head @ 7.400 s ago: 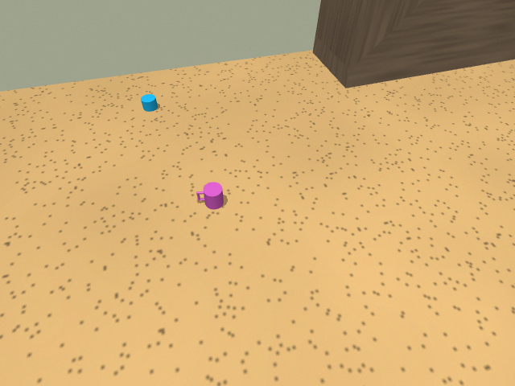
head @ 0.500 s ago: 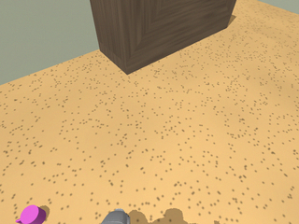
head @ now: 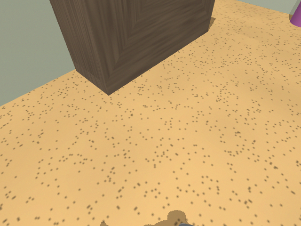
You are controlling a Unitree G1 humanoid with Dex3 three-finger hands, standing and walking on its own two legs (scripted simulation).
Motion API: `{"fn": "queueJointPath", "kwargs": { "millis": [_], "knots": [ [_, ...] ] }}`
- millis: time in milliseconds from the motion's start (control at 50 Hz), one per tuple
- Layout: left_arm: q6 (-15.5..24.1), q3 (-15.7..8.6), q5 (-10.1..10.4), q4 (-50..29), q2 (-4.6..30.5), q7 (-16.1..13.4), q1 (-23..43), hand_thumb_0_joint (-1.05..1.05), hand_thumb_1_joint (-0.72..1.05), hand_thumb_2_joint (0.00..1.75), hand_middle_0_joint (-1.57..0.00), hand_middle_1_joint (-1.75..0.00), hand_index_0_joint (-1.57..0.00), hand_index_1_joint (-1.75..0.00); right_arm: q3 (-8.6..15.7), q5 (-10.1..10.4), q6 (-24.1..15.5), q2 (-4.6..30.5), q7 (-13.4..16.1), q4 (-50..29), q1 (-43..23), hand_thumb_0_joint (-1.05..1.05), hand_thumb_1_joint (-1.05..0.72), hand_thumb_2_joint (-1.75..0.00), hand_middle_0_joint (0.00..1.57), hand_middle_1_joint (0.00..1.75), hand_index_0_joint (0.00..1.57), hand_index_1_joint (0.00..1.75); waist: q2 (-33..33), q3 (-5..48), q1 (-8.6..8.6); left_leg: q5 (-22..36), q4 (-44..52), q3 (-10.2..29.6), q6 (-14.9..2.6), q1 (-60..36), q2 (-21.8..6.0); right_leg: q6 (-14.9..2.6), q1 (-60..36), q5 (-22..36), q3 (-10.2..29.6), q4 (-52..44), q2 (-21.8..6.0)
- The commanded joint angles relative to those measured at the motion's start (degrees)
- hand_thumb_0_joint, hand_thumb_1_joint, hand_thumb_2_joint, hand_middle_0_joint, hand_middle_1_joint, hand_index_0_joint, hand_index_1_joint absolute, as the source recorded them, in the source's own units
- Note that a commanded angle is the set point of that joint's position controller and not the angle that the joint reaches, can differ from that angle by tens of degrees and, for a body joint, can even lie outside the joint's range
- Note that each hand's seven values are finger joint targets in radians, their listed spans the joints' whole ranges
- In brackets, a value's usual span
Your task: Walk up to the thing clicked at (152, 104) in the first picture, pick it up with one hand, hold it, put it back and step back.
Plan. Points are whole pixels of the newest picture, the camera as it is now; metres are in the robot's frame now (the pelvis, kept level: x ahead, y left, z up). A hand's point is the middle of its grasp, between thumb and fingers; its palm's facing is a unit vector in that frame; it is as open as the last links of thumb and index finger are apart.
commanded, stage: walk up
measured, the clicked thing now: out of the picture +0.45 +1.46 -0.72
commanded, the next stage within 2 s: stand in 1.84 s
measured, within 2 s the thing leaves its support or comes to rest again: neither
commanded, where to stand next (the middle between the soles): +0.44 +0.04 m, yaw +1 degrees
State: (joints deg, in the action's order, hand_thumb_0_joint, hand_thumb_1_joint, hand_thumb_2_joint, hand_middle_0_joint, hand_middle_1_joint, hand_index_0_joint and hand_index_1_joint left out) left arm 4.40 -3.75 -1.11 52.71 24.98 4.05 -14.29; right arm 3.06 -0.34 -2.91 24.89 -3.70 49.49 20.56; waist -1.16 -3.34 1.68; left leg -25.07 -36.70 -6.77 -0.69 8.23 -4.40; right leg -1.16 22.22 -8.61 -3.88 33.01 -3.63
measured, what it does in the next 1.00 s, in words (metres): walks ahead: left foot, then right foot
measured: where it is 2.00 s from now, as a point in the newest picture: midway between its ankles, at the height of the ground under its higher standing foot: (145, 195)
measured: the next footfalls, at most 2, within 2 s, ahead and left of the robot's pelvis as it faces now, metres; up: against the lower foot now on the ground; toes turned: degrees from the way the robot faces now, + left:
left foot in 0.36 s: +0.28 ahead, +0.16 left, +0.00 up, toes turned +7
right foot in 0.82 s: +0.45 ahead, -0.09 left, +0.00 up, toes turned -3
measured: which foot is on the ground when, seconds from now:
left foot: down 0.00-0.00, up 0.02-0.34, down 0.36-0.84, up 0.86-1.00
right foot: down 0.00-0.40, up 0.42-0.80, down 0.82-1.00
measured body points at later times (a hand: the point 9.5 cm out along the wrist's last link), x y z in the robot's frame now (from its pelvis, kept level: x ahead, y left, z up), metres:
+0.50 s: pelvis +0.18 +0.05 +0.00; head +0.19 +0.08 +0.45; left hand +0.21 +0.38 -0.13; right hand +0.27 -0.27 -0.08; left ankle +0.24 +0.15 -0.72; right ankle +0.16 -0.11 -0.66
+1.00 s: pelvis +0.34 +0.02 +0.01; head +0.37 +0.00 +0.46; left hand +0.44 +0.34 -0.08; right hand +0.40 -0.29 -0.12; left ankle +0.34 +0.16 -0.67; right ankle +0.41 -0.09 -0.72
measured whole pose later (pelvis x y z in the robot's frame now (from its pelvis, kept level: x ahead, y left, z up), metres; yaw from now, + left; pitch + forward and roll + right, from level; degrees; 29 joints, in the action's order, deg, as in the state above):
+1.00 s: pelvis +0.34 +0.02 +0.01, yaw +0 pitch -3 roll +0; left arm 4.1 -1.6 -0.3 48.9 22.0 1.6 -13.2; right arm 1.6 0.0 -1.6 23.8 -1.8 50.1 17.3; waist -2.6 -5.9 -0.2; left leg -26.9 -56.4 -0.7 -1.5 22.7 -1.7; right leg -1.8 17.8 -12.1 -3.9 32.5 -2.2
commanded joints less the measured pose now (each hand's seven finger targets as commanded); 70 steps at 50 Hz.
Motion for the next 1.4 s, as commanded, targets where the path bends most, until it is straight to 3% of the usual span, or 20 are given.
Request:
{"fn": "queueJointPath", "kwargs": {
  "millis": [0, 100, 240, 340, 380, 400, 480, 600, 720, 780, 800, 820, 840, 940, 1040, 1100, 1140, 1160, 1260, 1380],
  "knots": [
    [2.24, -5.29, 1.0, -2.42, 19.83, -2.38, -11.59, 0.0, 0.9, 0.9, -0.2, -0.3, -0.2, -0.3, 2.6, -0.09, -1.21, 12.16, 1.81, -5.62, -3.61, 0.0, -0.9, -0.9, 0.2, 0.3, 0.2, 0.3, 10.96, 5.28, -7.46, -5.47, -28.84, 7.07, -1.49, 31.65, 2.31, -13.94, -26.55, -18.96, 40.77, -18.81, -22.55],
    [2.02, -3.35, 1.3, -5.3, 14.24, -2.78, -3.46, 0.0, 0.9, 0.9, -0.2, -0.3, -0.2, -0.3, 2.73, 0.44, -0.72, 10.59, 1.04, -1.66, -0.06, 0.0, -0.9, -0.9, 0.2, 0.3, 0.2, 0.3, 10.22, 1.3, -2.53, 4.26, -20.22, 9.47, -0.53, 23.32, -1.01, -10.99, -13.15, -1.38, 13.97, -17.13, -12.34],
    [2.12, -3.75, 0.49, -7.72, 15.63, -2.19, -2.67, 0.0, 0.9, 0.9, -0.2, -0.3, -0.2, -0.3, 3.65, -0.64, -0.9, 9.53, -0.76, -3.02, -5.87, 0.0, -0.9, -0.9, 0.2, 0.3, 0.2, 0.3, 9.18, 0.42, -3.59, 11.65, -2.7, 4.9, 0.43, 17.61, -1.13, -11.47, -8.54, -15.9, 10.18, -18.4, -12.92],
    [1.09, -1.69, 0.34, -7.89, 11.71, -2.0, -2.05, 0.0, 0.9, 0.9, -0.2, -0.3, -0.2, -0.3, 5.23, -1.06, -2.34, 11.96, 0.46, 0.42, 4.22, 0.0, -0.9, -0.9, 0.2, 0.3, 0.2, 0.3, -1.51, 5.56, 3.44, 8.92, 6.4, 2.12, -1.76, -6.82, 3.4, -6.68, 1.72, -4.77, 2.18, 5.06, -7.0],
    [0.41, -1.0, 1.36, -7.82, 9.11, -2.45, -4.94, 0.0, 0.9, 0.9, -0.2, -0.3, -0.2, -0.3, 7.11, -0.62, -2.92, 20.71, 1.5, -1.52, 7.48, 0.0, -0.9, -0.9, 0.2, 0.3, 0.2, 0.3, -15.9, 4.99, 4.33, -10.78, 25.31, 45.3, -12.19, -11.58, -20.11, -1.65, 19.77, -21.53, 0.98, 32.2, 5.22],
    [0.02, -1.5, 0.83, -6.91, 13.34, -3.18, -3.04, 0.0, 0.9, 0.9, -0.2, -0.3, -0.2, -0.3, 7.05, 0.71, -2.56, 19.92, 1.52, -1.9, 4.84, 0.0, -0.9, -0.9, 0.2, 0.3, 0.2, 0.3, -7.38, 2.06, 3.07, -8.19, 23.5, 42.95, -14.43, -5.65, -20.66, -2.06, 18.99, -20.41, 7.24, 35.26, 0.97],
    [-0.46, -1.83, 1.55, -2.65, 12.09, -2.25, -7.62, 0.0, 0.9, 0.9, -0.2, -0.3, -0.2, -0.3, 4.27, 0.36, -3.06, 13.85, 2.09, -3.22, -2.38, 0.0, -0.9, -0.9, 0.2, 0.3, 0.2, 0.3, -7.9, -1.3, -1.66, 5.68, 22.65, 18.61, -9.44, 4.09, -11.23, -0.85, 10.75, -9.31, 7.35, 26.54, -2.84],
    [-1.02, -2.05, 0.35, -4.36, 10.28, -0.5, -2.08, 0.0, 0.9, 0.9, -0.2, -0.3, -0.2, -0.3, 4.58, 0.07, -3.16, 14.6, 1.91, -4.58, -1.44, 0.0, -0.9, -0.9, 0.2, 0.3, 0.2, 0.3, -7.31, -2.12, 0.02, 3.54, 24.85, 14.76, -12.38, 2.14, -11.81, 1.18, 10.5, -5.18, 3.96, 13.92, -3.52],
    [0.04, -1.88, 0.43, -4.94, 8.36, -0.3, 1.62, 0.0, 0.9, 0.9, -0.2, -0.3, -0.2, -0.3, 4.41, -0.13, -2.19, 14.21, 1.68, -5.24, -1.34, 0.0, -0.9, -0.9, 0.2, 0.3, 0.2, 0.3, -6.56, -0.75, 0.42, 14.84, 18.42, 10.45, -10.62, 0.96, -9.67, 0.18, 2.88, -1.87, 0.16, 1.11, -0.15],
    [1.01, -2.68, 0.16, -2.39, 9.71, -1.59, -5.03, 0.0, 0.9, 0.9, -0.2, -0.3, -0.2, -0.3, 2.93, 0.37, -1.42, 10.84, 2.06, -6.08, -1.23, 0.0, -0.9, -0.9, 0.2, 0.3, 0.2, 0.3, 1.07, 4.2, -3.64, 24.05, 3.11, 5.64, -6.86, 6.05, -6.08, -1.34, -15.19, -0.42, -0.32, -6.19, 2.96],
    [1.44, -3.82, -0.11, -1.88, 12.27, -2.28, -10.07, 0.0, 0.9, 0.9, -0.2, -0.3, -0.2, -0.3, 1.69, 0.58, -1.59, 7.95, 2.2, -6.46, 0.74, 0.0, -0.9, -0.9, 0.2, 0.3, 0.2, 0.3, 9.03, 8.29, -6.04, 19.55, -9.96, 2.95, -4.92, 10.34, -2.59, -3.36, -22.93, -3.89, 8.23, -10.33, -3.33],
    [1.72, -4.82, -0.07, -3.24, 17.56, -2.94, -11.75, 0.0, 0.9, 0.9, -0.2, -0.3, -0.2, -0.3, 0.48, 0.79, -1.56, 4.92, 2.1, -7.62, 1.73, 0.0, -0.9, -0.9, 0.2, 0.3, 0.2, 0.3, 19.11, 10.39, -6.25, -1.94, -21.51, 1.44, -1.71, 23.9, 5.0, -8.87, -30.69, -6.2, 32.57, -15.23, -17.7],
    [1.19, -4.87, 0.82, -3.32, 18.74, -2.83, -9.95, 0.0, 0.9, 0.9, -0.2, -0.3, -0.2, -0.3, 2.22, 0.39, -0.56, 10.98, 3.02, -5.72, 0.49, 0.0, -0.9, -0.9, 0.2, 0.3, 0.2, 0.3, 12.85, 7.21, -6.43, -7.9, -26.08, 6.62, -1.76, 25.91, 3.59, -14.78, -25.42, -9.11, 37.52, -15.6, -21.02],
    [0.3, -2.58, 0.91, -6.07, 13.14, -3.59, -2.38, 0.0, 0.9, 0.9, -0.2, -0.3, -0.2, -0.3, 2.01, 0.36, -0.12, 9.62, 2.77, -1.54, 2.23, 0.0, -0.9, -0.9, 0.2, 0.3, 0.2, 0.3, 10.44, 1.7, -2.05, -0.92, -18.18, 8.04, -0.49, 20.01, 0.27, -12.3, -10.76, 5.17, 14.45, -13.11, -11.61],
    [-0.68, -1.19, 0.59, -6.27, 11.59, -4.19, 2.52, 0.0, 0.9, 0.9, -0.2, -0.3, -0.2, -0.3, 1.61, 0.22, 0.41, 7.2, 3.31, 1.31, 0.23, 0.0, -0.9, -0.9, 0.2, 0.3, 0.2, 0.3, 10.2, 4.66, -1.43, 9.83, -4.38, 4.24, 0.73, 7.85, 2.01, -10.38, -2.95, 16.05, 7.92, -6.2, -10.52],
    [-2.21, 0.1, 1.8, -6.15, 9.17, -4.25, 4.7, 0.0, 0.9, 0.9, -0.2, -0.3, -0.2, -0.3, 2.33, -0.27, -0.33, 9.62, 4.17, 2.01, -1.71, 0.0, -0.9, -0.9, 0.2, 0.3, 0.2, 0.3, 3.46, 5.24, -0.13, 23.13, 5.84, 6.87, -0.89, 0.25, 1.18, -5.04, 3.08, 4.61, 6.12, 1.39, -6.97],
    [-3.56, 0.83, 2.67, -4.73, 7.24, -4.27, 1.55, 0.0, 0.9, 0.9, -0.2, -0.3, -0.2, -0.3, 2.59, -0.3, -0.68, 15.1, 4.34, -0.36, -8.04, 0.0, -0.9, -0.9, 0.2, 0.3, 0.2, 0.3, -5.8, 4.66, -3.24, 15.96, 15.93, 26.59, -8.07, 10.18, -13.43, -0.54, -0.92, -14.67, 2.63, 8.76, 1.71],
    [-4.18, 0.07, 2.41, -2.06, 9.21, -4.52, 1.43, 0.0, 0.9, 0.9, -0.2, -0.3, -0.2, -0.3, 2.46, 0.09, -0.39, 15.27, 4.22, 0.35, -10.64, 0.0, -0.9, -0.9, 0.2, 0.3, 0.2, 0.3, -6.52, 3.79, -2.91, 11.36, 16.28, 27.19, -10.81, 14.45, -13.82, -0.66, -6.2, -20.29, 3.24, 10.35, 1.61],
    [-2.96, 0.42, 1.42, 2.14, 10.16, -4.14, 4.0, 0.0, 0.9, 0.9, -0.2, -0.3, -0.2, -0.3, -0.28, 0.55, 0.51, 9.62, 4.01, 3.21, -14.47, 0.0, -0.9, -0.9, 0.2, 0.3, 0.2, 0.3, -5.66, 4.66, -2.84, 9.94, 10.94, 15.48, -2.53, 13.17, -4.39, -1.99, -9.71, -5.67, 8.57, -4.26, -3.12],
    [-2.49, 1.52, 1.68, 5.7, 9.22, -4.13, 8.42, 0.0, 0.9, 0.9, -0.2, -0.3, -0.2, -0.3, -0.93, 0.92, 0.32, 9.21, 3.91, 7.17, -17.42, 0.0, -0.9, -0.9, 0.2, 0.3, 0.2, 0.3, -1.36, 7.67, -1.82, 21.63, 10.53, 12.84, -2.13, 2.7, -3.78, -1.09, -9.46, 2.69, 7.29, -8.15, -3.82]
  ]
}}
